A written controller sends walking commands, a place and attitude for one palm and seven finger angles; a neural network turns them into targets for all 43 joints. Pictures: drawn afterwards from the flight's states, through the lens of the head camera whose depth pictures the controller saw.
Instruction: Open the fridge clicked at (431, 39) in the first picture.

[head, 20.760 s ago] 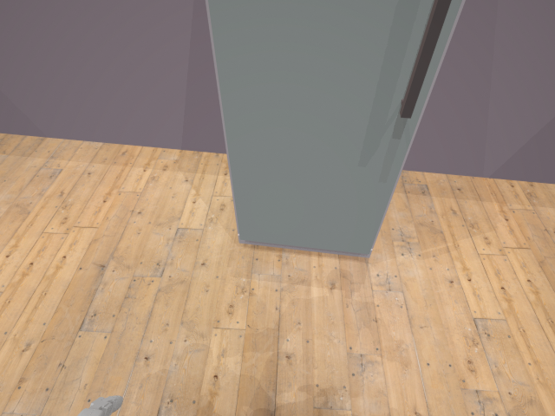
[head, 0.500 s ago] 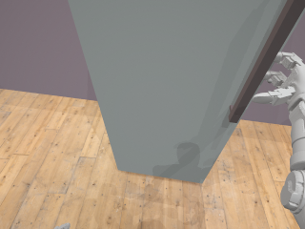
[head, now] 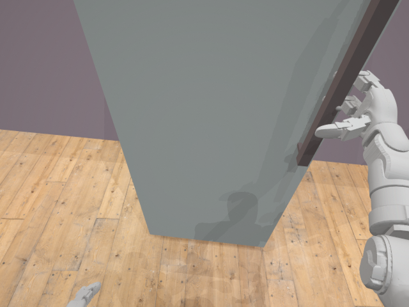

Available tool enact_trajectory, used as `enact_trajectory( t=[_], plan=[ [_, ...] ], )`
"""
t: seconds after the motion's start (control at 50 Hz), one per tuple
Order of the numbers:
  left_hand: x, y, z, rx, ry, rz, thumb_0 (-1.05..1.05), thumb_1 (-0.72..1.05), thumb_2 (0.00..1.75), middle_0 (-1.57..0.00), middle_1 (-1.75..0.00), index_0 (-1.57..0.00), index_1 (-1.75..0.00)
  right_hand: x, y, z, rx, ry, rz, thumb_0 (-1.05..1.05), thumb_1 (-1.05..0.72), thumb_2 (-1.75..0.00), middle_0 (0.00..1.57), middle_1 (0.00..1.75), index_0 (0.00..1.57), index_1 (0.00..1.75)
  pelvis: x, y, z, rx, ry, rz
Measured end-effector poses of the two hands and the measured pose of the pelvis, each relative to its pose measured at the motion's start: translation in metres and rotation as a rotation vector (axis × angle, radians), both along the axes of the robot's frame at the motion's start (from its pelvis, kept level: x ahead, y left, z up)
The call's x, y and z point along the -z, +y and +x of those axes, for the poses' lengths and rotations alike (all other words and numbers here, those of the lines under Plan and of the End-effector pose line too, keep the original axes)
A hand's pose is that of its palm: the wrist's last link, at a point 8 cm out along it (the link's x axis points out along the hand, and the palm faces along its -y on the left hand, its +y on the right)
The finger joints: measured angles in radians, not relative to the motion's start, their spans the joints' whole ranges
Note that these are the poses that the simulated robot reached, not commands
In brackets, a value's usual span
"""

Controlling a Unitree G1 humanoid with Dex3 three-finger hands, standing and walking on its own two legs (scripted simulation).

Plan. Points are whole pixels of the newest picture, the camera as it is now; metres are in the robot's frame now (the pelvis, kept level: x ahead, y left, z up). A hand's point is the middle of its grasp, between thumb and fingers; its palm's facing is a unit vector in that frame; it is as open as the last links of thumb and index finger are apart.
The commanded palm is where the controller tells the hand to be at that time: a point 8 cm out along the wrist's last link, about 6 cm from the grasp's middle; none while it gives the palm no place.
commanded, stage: slide the fingers in behind the handle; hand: right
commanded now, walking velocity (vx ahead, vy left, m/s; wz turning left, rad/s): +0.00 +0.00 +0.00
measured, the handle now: (339, 75) +0.49 -0.19 +0.24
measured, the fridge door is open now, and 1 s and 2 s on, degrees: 0 0 0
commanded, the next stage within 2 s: grip the handle and tug to test in 0.96 s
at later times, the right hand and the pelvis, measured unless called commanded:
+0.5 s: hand (326, 107) +0.44 -0.17 +0.20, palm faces +0.05 +1.00 -0.01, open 14.0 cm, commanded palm +0.41 -0.23 +0.20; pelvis +0.00 +0.01 +0.00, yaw +0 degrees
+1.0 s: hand (327, 106) +0.44 -0.18 +0.20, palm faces +0.04 +1.00 +0.01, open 14.0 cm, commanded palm +0.42 -0.23 +0.20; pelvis +0.00 +0.01 +0.00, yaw +1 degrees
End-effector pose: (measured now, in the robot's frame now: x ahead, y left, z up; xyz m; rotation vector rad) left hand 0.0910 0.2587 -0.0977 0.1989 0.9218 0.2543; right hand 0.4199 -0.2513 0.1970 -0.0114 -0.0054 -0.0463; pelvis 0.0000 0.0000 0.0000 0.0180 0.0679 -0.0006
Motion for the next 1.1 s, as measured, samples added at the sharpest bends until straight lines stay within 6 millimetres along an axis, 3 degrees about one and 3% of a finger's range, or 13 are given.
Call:
enact_trajectory(
  t=[0.6,0.84,1.1],
  plan=[
    [0.002,0.015,-0.002,-0.029,0.001,-0.017,0.01,0.91,0.9,-0.2,-0.3,-0.2,-0.3,-0.002,0.031,-0.003,-0.013,-0.012,0.017,-0.01,0.5,-0.3,0.3,1.21,0.3,1.21,-0.001,0.014,0.002,-0.012,-0.017,-0.011],
    [0.0,0.013,-0.001,-0.027,0.0,-0.009,0.01,0.91,0.9,-0.2,-0.3,-0.2,-0.3,0.002,0.018,-0.005,0.02,0.015,0.008,-0.01,0.5,-0.3,0.3,1.2,0.3,1.2,-0.002,0.013,-0.001,-0.011,-0.021,-0.009],
    [0.002,0.005,-0.006,-0.028,0.018,-0.012,0.01,0.91,0.9,-0.2,-0.3,-0.2,-0.3,-0.002,0.021,0.001,-0.002,-0.001,0.018,-0.01,0.5,-0.3,0.31,1.22,0.31,1.21,-0.002,0.005,0.001,-0.01,-0.014,-0.007]
  ],
)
